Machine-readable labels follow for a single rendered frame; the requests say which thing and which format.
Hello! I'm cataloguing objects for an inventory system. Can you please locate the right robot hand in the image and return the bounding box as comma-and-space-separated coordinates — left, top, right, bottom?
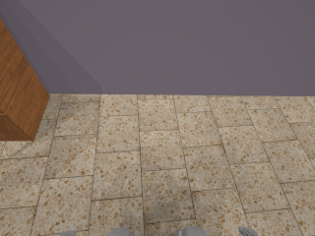
238, 225, 259, 236

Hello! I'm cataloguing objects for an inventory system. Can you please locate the cupboard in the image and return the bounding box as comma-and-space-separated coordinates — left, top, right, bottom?
0, 18, 50, 142

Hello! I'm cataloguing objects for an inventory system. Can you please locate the robot right thigh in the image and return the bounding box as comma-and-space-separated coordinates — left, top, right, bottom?
177, 225, 209, 236

